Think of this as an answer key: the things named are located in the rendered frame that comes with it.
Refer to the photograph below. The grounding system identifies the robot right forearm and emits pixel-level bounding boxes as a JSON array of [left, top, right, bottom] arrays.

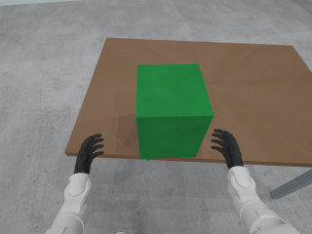
[[227, 166, 300, 234]]

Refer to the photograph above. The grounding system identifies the robot right hand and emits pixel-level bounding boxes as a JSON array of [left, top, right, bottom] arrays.
[[211, 129, 244, 170]]

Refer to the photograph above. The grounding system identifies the robot left forearm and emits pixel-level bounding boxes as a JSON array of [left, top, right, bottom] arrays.
[[44, 173, 93, 234]]

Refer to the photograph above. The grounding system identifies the robot left hand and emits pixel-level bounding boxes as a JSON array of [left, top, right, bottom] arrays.
[[74, 134, 104, 174]]

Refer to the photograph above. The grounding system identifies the robot right upper arm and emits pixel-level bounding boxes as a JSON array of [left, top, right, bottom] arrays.
[[253, 223, 298, 234]]

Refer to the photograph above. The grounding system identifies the table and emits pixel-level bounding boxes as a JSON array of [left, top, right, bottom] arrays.
[[64, 37, 312, 200]]

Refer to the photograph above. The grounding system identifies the carton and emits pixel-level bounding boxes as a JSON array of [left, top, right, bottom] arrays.
[[136, 64, 214, 159]]

